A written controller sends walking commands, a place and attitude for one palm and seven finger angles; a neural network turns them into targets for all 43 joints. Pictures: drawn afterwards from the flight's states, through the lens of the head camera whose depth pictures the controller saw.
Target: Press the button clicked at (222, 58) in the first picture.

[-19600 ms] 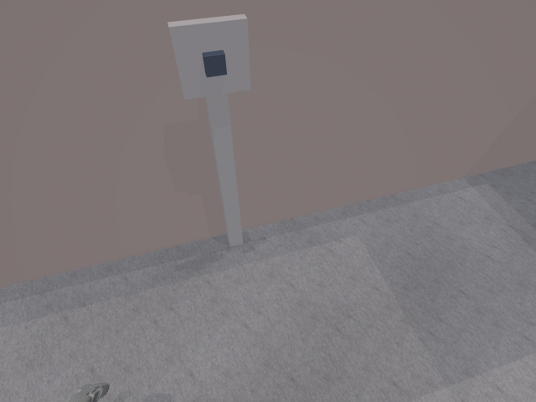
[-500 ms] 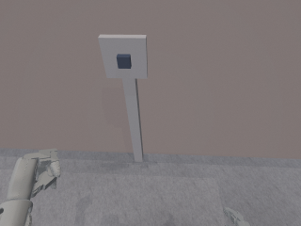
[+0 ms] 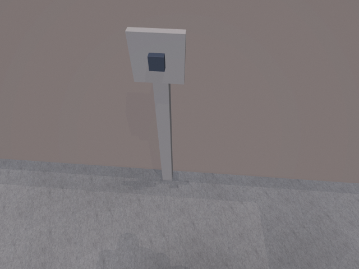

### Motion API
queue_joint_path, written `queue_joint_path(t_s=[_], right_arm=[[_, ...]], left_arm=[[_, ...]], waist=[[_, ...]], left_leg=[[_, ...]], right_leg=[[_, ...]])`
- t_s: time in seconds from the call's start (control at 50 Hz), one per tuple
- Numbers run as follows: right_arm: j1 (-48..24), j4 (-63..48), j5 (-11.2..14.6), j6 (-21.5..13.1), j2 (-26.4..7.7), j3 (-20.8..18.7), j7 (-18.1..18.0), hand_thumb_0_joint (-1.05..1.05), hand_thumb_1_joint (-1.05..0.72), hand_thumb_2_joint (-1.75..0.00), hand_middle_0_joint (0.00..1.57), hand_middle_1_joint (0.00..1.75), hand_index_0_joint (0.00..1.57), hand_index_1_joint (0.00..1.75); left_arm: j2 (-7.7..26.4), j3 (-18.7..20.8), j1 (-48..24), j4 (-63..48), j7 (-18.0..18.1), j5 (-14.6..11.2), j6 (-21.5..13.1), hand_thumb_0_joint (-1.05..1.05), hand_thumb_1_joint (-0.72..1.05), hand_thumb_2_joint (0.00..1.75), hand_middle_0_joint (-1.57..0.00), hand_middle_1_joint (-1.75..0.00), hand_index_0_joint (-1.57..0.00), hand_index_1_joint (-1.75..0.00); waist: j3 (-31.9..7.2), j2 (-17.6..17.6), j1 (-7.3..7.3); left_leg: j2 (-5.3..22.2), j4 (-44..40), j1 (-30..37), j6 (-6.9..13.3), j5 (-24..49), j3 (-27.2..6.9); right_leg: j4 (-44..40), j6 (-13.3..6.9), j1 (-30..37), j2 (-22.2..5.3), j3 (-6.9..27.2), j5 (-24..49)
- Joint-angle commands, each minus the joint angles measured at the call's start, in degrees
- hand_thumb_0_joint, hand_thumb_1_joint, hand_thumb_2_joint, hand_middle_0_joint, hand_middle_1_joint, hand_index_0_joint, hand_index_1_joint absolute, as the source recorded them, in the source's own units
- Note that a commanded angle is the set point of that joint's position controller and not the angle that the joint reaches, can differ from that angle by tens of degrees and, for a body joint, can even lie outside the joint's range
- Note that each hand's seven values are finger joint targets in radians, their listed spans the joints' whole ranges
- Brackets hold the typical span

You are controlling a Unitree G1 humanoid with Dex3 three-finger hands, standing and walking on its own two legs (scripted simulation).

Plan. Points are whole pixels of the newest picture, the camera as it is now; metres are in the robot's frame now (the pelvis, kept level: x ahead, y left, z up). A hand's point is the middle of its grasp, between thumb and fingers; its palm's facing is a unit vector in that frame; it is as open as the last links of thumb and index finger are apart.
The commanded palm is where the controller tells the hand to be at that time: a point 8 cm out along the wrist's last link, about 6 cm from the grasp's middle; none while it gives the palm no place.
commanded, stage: let the arm hang, fingers relaxed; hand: left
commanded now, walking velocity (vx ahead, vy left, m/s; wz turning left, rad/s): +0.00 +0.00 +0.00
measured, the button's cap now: (156, 61) +0.69 +0.12 +0.09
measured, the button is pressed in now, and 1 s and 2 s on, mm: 0 0 0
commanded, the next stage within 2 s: stand and wait in 0.52 s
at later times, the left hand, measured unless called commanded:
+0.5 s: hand out of the picture -0.02 +0.16 -0.18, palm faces +0.04 -0.98 -0.17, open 7.3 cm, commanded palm none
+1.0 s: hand out of the picture -0.01 +0.14 -0.18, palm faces +0.04 -0.98 -0.17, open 7.4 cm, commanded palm none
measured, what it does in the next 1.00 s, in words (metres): stands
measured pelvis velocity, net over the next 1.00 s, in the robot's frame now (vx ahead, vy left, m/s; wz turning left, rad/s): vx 0.00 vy -0.01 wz -0.01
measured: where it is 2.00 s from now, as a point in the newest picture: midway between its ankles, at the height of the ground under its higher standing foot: outside the picture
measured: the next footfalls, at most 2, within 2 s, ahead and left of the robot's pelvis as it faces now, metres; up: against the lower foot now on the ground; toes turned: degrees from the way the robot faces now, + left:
none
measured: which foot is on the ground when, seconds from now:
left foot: down 0.00-1.00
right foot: down 0.00-1.00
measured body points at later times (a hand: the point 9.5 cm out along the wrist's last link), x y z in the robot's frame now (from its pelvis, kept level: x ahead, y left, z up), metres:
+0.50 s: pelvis -0.01 +0.00 +0.00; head -0.01 -0.01 +0.45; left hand -0.03 +0.21 -0.16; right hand -0.06 -0.20 -0.17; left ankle +0.02 +0.11 -0.74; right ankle +0.01 -0.11 -0.74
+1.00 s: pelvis +0.00 -0.01 +0.00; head +0.01 -0.02 +0.45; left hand -0.01 +0.20 -0.16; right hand -0.03 -0.21 -0.17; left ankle +0.02 +0.11 -0.74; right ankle +0.01 -0.11 -0.74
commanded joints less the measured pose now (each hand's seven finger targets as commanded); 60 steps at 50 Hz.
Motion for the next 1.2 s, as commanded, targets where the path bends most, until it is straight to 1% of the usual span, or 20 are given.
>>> queue_joint_path(t_s=[0.0,0.08,0.1,0.12,0.18,0.24,0.26,0.3,0.38,0.44,0.58,0.6,0.66,0.72,0.78,0.86,0.98,1.04,1.12,1.18], right_arm=[[4.22,-0.38,-0.25,-0.86,-4.92,-0.94,-0.62,0.00,-0.90,-0.90,0.20,0.30,0.20,0.30],[5.16,0.45,-0.31,-0.62,-4.04,-1.02,-0.65,0.00,-0.90,-0.90,0.20,0.30,0.20,0.30],[5.36,0.65,-0.47,-0.64,-3.51,-1.08,-0.61,0.00,-0.90,-0.90,0.20,0.30,0.20,0.30],[5.67,0.74,-0.55,-0.64,-3.10,-1.14,-0.62,0.00,-0.90,-0.90,0.20,0.30,0.20,0.30],[5.88,0.62,-0.50,-0.70,-2.94,-1.28,-0.65,0.00,-0.90,-0.90,0.20,0.30,0.20,0.30],[6.58,0.71,-0.68,-0.92,-2.17,-1.38,-0.69,0.00,-0.90,-0.90,0.20,0.30,0.20,0.30],[6.61,0.64,-0.68,-1.03,-2.21,-1.36,-0.72,0.00,-0.90,-0.90,0.20,0.30,0.20,0.30],[6.65,0.53,-0.69,-1.01,-2.00,-1.47,-0.69,0.00,-0.90,-0.90,0.20,0.30,0.20,0.30],[7.06,0.39,-0.58,-0.99,-2.04,-1.53,-0.70,0.00,-0.90,-0.90,0.20,0.30,0.20,0.30],[7.24,0.47,-0.69,-0.89,-1.84,-1.56,-0.67,0.00,-0.90,-0.90,0.20,0.30,0.20,0.30],[7.06,0.35,-0.59,-0.60,-2.24,-1.71,-0.48,0.00,-0.90,-0.90,0.20,0.30,0.20,0.30],[7.17,0.52,-0.68,-0.63,-2.11,-1.65,-0.48,0.00,-0.90,-0.90,0.20,0.30,0.20,0.30],[6.97,0.74,-0.60,-0.85,-2.14,-1.58,-0.54,0.00,-0.90,-0.90,0.20,0.30,0.20,0.30],[6.62,0.77,-0.58,-0.72,-2.08,-1.50,-0.54,0.00,-0.90,-0.90,0.20,0.30,0.20,0.30],[6.15,0.76,-0.43,-0.77,-2.44,-1.60,-0.59,0.00,-0.90,-0.90,0.20,0.30,0.20,0.30],[5.66,1.06,-0.53,-0.80,-2.17,-1.54,-0.59,0.00,-0.90,-0.90,0.20,0.30,0.20,0.30],[5.00,0.99,-0.44,-0.66,-2.63,-1.67,-0.54,0.00,-0.90,-0.90,0.20,0.30,0.20,0.30],[4.76,1.26,-0.54,-0.93,-2.33,-1.57,-0.62,0.00,-0.90,-0.90,0.20,0.30,0.20,0.30],[4.20,1.39,-0.48,-0.87,-2.62,-1.64,-0.71,0.00,-0.90,-0.90,0.20,0.30,0.20,0.30],[3.78,1.26,-0.35,-0.96,-3.35,-1.68,-0.74,0.00,-0.90,-0.90,0.20,0.30,0.20,0.30]], left_arm=[[3.70,0.66,1.34,-1.02,0.34,-0.07,-1.32,0.00,0.90,0.90,-0.20,-0.30,-0.20,-0.30],[2.66,0.79,2.34,-0.39,0.60,0.09,-1.08,0.00,0.90,0.90,-0.20,-0.30,-0.20,-0.30],[2.27,0.87,2.20,-0.31,0.62,0.12,-0.96,0.00,0.90,0.90,-0.20,-0.30,-0.20,-0.30],[1.93,0.99,2.37,-0.41,0.66,0.20,-0.97,0.00,0.90,0.90,-0.20,-0.30,-0.20,-0.30],[1.57,1.16,2.89,-0.62,0.78,0.25,-1.01,0.00,0.90,0.90,-0.20,-0.30,-0.20,-0.30],[0.84,1.46,2.30,-0.93,0.85,0.31,-1.11,0.00,0.90,0.90,-0.20,-0.30,-0.20,-0.30],[0.71,1.50,2.43,-1.06,0.82,0.29,-1.12,0.00,0.90,0.90,-0.20,-0.30,-0.20,-0.30],[0.69,1.60,2.52,-1.26,0.86,0.33,-1.14,0.00,0.90,0.90,-0.20,-0.30,-0.20,-0.30],[0.73,1.66,2.42,-1.44,0.88,0.28,-1.29,0.00,0.90,0.90,-0.20,-0.30,-0.20,-0.30],[0.71,1.69,2.05,-1.58,0.85,0.24,-1.25,0.00,0.90,0.90,-0.20,-0.30,-0.20,-0.30],[1.51,1.78,1.82,-1.75,0.84,0.22,-1.42,0.00,0.90,0.90,-0.20,-0.30,-0.20,-0.30],[1.50,1.76,1.56,-1.76,0.83,0.19,-1.42,0.00,0.90,0.90,-0.20,-0.30,-0.20,-0.30],[1.63,1.77,1.40,-1.64,0.79,0.15,-1.55,0.00,0.90,0.90,-0.20,-0.30,-0.20,-0.30],[1.73,1.73,1.30,-1.52,0.83,0.10,-1.58,0.00,0.90,0.90,-0.20,-0.30,-0.20,-0.30],[1.86,1.73,1.37,-1.53,0.87,0.11,-1.71,0.00,0.90,0.90,-0.20,-0.30,-0.20,-0.30],[1.72,1.67,0.74,-1.46,0.86,0.10,-1.68,0.00,0.90,0.90,-0.20,-0.30,-0.20,-0.30],[2.19,1.67,0.66,-1.64,0.88,0.11,-1.86,0.00,0.90,0.90,-0.20,-0.30,-0.20,-0.30],[2.04,1.74,0.18,-1.73,0.85,0.07,-1.97,0.00,0.90,0.90,-0.20,-0.30,-0.20,-0.30],[2.03,1.57,-0.17,-1.59,0.84,0.05,-2.01,0.00,0.90,0.90,-0.20,-0.30,-0.20,-0.30],[2.51,1.69,-0.12,-1.66,0.81,0.06,-2.07,0.00,0.90,0.90,-0.20,-0.30,-0.20,-0.30]], waist=[[0.00,-1.25,-0.81],[3.09,-1.89,-0.69],[3.38,-0.67,-0.76],[3.81,-1.01,-0.75],[3.52,0.16,-0.53],[3.54,0.03,-0.74],[3.42,0.88,-0.60],[3.48,0.28,-0.53],[3.41,-0.43,-0.61],[3.74,0.57,-0.81],[3.01,-1.58,-1.00],[2.77,-0.93,-1.18],[1.49,-0.54,-1.10],[2.40,-0.91,-1.08],[1.86,-0.97,-1.03],[2.24,-0.43,-1.11],[2.52,-1.44,-1.10],[1.04,-0.72,-1.12],[1.66,-0.06,-1.15],[1.30,-0.68,-0.99]], left_leg=[[5.72,-6.02,-0.79,1.44,2.45,-5.20],[5.38,-7.07,-2.60,1.44,-2.56,-5.29],[5.32,-7.58,-3.32,1.49,-4.03,-5.43],[5.22,-7.83,-4.09,1.50,-4.77,-5.56],[5.15,-7.80,-4.44,1.59,-5.87,-5.55],[5.22,-8.22,-5.35,1.54,-5.74,-5.97],[5.27,-8.35,-5.45,1.58,-5.74,-5.99],[5.24,-8.18,-5.71,1.57,-6.08,-5.94],[5.07,-7.33,-5.15,1.45,-4.66,-5.54],[5.00,-7.29,-5.09,1.38,-5.21,-5.43],[4.63,-5.64,-3.30,1.17,-3.80,-4.40],[4.76,-5.78,-3.14,1.13,-3.72,-4.36],[4.83,-5.62,-2.61,1.10,-1.77,-4.39],[4.77,-5.35,-2.78,0.88,-1.61,-4.07],[5.08,-4.95,-1.26,0.82,0.57,-3.81],[4.94,-5.37,-1.62,0.67,0.25,-3.90],[4.83,-4.69,-0.76,0.43,1.19,-3.42],[5.12,-4.95,-0.26,0.42,3.18,-3.57],[5.39,-5.11,-0.06,0.26,3.51,-3.53],[5.52,-5.37,0.50,0.35,3.94,-3.70]], right_leg=[[-4.75,-1.63,-1.56,-5.33,5.47,-0.47],[-4.68,-1.61,-3.81,-4.88,5.58,-3.85],[-4.50,-1.58,-3.94,-5.00,5.65,-4.31],[-4.32,-1.56,-3.97,-4.85,5.62,-4.32],[-3.95,-1.58,-4.27,-4.54,5.87,-4.65],[-3.21,-1.62,-3.86,-4.46,5.79,-3.58],[-3.03,-1.60,-3.70,-4.54,5.69,-3.18],[-3.18,-1.60,-3.76,-4.57,5.62,-3.48],[-3.39,-1.68,-4.03,-4.49,5.97,-3.38],[-3.62,-1.75,-4.64,-4.65,6.19,-4.05],[-4.79,-1.91,-5.83,-4.91,6.96,-6.23],[-4.81,-1.94,-5.96,-5.13,7.13,-6.33],[-4.53,-1.93,-4.71,-5.17,7.12,-4.35],[-5.14,-1.99,-4.96,-5.31,7.22,-5.04],[-5.09,-1.93,-5.04,-5.18,7.01,-3.41],[-5.26,-1.90,-4.70,-5.35,7.08,-3.49],[-6.12,-1.91,-5.10,-5.39,7.17,-3.73],[-5.59,-1.92,-3.39,-5.57,6.98,-0.88],[-5.67,-1.88,-3.40,-5.39,6.93,0.23],[-5.71,-1.86,-3.03,-5.20,6.90,0.72]])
